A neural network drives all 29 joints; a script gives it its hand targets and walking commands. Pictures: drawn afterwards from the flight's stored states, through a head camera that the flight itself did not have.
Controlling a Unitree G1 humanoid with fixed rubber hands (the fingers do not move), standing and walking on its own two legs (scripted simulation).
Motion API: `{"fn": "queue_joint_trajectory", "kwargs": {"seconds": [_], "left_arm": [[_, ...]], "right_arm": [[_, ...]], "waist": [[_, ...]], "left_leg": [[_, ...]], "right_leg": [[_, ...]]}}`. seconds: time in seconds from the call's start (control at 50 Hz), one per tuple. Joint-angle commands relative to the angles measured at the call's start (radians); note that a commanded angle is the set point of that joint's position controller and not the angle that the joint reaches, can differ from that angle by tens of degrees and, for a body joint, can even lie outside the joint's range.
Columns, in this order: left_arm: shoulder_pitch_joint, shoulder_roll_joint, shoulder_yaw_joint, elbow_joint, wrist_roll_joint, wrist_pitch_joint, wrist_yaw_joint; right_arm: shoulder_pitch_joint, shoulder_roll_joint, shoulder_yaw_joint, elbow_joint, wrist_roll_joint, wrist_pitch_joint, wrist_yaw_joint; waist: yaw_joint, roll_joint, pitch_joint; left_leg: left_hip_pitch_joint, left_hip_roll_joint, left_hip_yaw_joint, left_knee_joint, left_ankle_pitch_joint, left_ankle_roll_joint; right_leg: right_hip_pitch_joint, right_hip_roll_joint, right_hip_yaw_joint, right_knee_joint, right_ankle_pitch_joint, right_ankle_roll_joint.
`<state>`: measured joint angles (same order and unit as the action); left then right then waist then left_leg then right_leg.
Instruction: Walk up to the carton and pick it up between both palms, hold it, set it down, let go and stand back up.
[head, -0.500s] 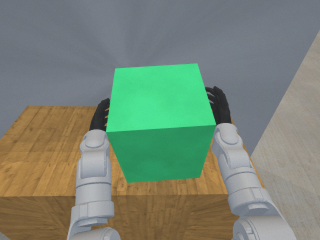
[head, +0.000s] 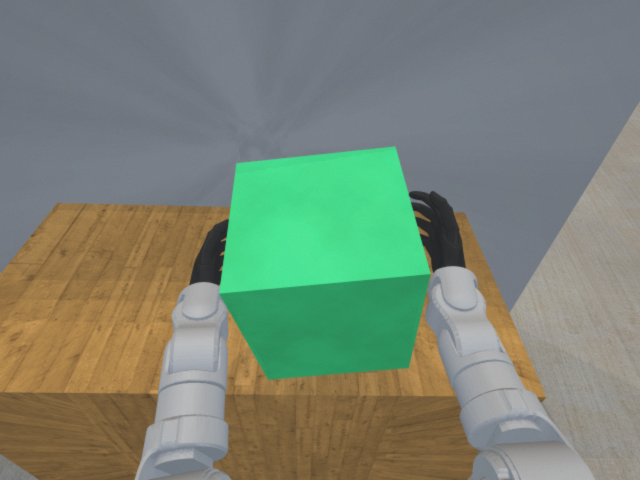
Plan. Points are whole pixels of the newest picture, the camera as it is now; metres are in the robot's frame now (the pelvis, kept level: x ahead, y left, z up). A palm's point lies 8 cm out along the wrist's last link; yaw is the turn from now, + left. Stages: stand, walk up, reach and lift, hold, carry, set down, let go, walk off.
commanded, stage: set down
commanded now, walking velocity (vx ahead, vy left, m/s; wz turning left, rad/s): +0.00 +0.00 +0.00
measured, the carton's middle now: (327, 271) +0.39 +0.02 +0.07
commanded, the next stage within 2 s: none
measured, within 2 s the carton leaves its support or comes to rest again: neither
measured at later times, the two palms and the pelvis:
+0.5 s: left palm (205, 298) +0.35 +0.19 +0.05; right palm (425, 266) +0.38 -0.11 +0.10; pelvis -0.01 +0.01 +0.00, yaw -1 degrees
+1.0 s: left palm (214, 308) +0.36 +0.19 +0.01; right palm (418, 276) +0.39 -0.11 +0.06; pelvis +0.01 +0.00 +0.00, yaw -2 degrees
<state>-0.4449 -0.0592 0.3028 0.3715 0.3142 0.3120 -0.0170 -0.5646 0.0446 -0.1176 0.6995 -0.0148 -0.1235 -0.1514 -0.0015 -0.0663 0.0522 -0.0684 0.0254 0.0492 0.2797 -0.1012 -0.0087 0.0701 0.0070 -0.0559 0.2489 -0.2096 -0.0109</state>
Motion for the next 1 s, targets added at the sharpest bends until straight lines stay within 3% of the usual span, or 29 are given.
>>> {"fn": "queue_joint_trajectory", "kwargs": {"seconds": [0.0,0.16,0.3,0.54,0.64,0.7,0.8,0.9,0.98], "left_arm": [[-0.679,-0.482,-0.404,-0.13,-0.057,-0.1,-0.165],[-0.808,-0.494,-0.354,-0.015,-0.053,-0.194,-0.154],[-0.862,-0.489,-0.287,0.104,-0.034,-0.265,-0.142],[-0.896,-0.503,-0.243,0.198,-0.017,-0.381,-0.091],[-0.87,-0.491,-0.197,0.23,0.011,-0.407,-0.103],[-0.865,-0.498,-0.214,0.235,0.001,-0.44,-0.095],[-0.881,-0.496,-0.231,0.238,-0.015,-0.492,-0.089],[-0.901,-0.498,-0.229,0.276,-0.016,-0.546,-0.077],[-0.907,-0.464,-0.199,0.333,-0.015,-0.576,-0.087]], "right_arm": [[-0.572,0.509,0.321,-0.142,-0.054,-0.065,0.09],[-0.668,0.541,0.222,-0.076,-0.144,-0.116,0.116],[-0.679,0.55,0.088,0.049,-0.227,-0.141,0.141],[-0.649,0.582,-0.023,0.202,-0.31,-0.175,0.173],[-0.613,0.609,-0.029,0.243,-0.327,-0.179,0.165],[-0.598,0.628,0.002,0.243,-0.319,-0.202,0.16],[-0.596,0.649,0.038,0.237,-0.327,-0.24,0.148],[-0.591,0.677,0.038,0.262,-0.352,-0.267,0.146],[-0.579,0.683,0.01,0.279,-0.384,-0.266,0.14]], "waist": [[0.006,0.076,-0.412],[0.022,0.055,-0.452],[0.029,0.086,-0.467],[0.043,0.123,-0.554],[0.047,0.103,-0.518],[0.053,0.11,-0.567],[0.048,0.099,-0.628],[0.057,0.099,-0.666],[0.048,0.077,-0.645]], "left_leg": [[0.2,-0.024,0.049,0.018,0.265,-0.011],[0.177,-0.02,0.069,0.003,0.212,-0.002],[0.166,-0.01,0.086,-0.021,0.127,-0.005],[0.226,0.005,0.09,0.027,0.305,-0.036],[0.175,-0.002,0.097,0.032,0.366,-0.032],[0.187,0.001,0.093,0.066,0.486,-0.037],[0.162,0.001,0.082,0.082,0.539,-0.035],[0.123,0.003,0.081,0.082,0.517,-0.033],[0.037,0.001,0.085,0.062,0.412,-0.014]], "right_leg": [[0.034,-0.005,-0.038,0.011,0.424,0.069],[-0.004,-0.008,-0.044,0.002,0.35,0.064],[-0.049,-0.009,-0.046,-0.022,0.209,0.05],[-0.125,0.006,-0.037,-0.023,0.22,0.02],[-0.056,0.004,-0.028,-0.003,0.342,0.037],[-0.041,0.006,-0.024,0.018,0.439,0.038],[-0.032,0.003,-0.016,0.041,0.527,0.044],[-0.056,-0.002,-0.01,0.05,0.537,0.042],[-0.033,-0.017,0.007,0.056,0.534,0.051]]}}
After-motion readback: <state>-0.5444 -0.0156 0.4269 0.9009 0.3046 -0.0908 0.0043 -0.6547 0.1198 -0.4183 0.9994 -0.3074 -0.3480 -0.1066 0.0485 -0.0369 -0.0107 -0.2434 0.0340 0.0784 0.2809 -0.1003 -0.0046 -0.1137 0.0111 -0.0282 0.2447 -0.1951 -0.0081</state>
